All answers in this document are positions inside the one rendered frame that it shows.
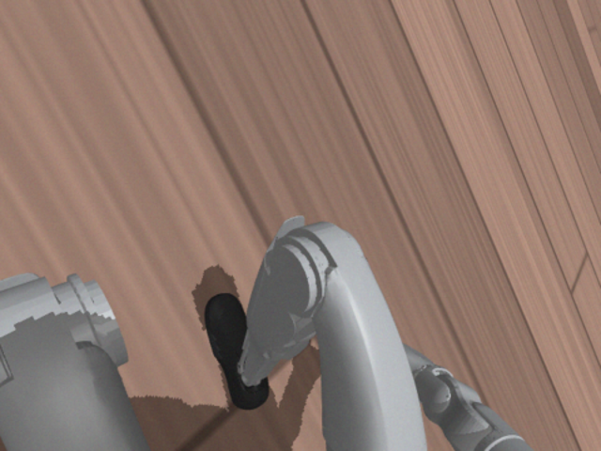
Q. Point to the right robot hand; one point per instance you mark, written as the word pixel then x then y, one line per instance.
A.
pixel 417 361

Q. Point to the right robot arm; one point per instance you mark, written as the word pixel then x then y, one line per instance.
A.
pixel 467 424

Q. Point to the right robot foot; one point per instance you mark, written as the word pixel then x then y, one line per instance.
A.
pixel 226 327

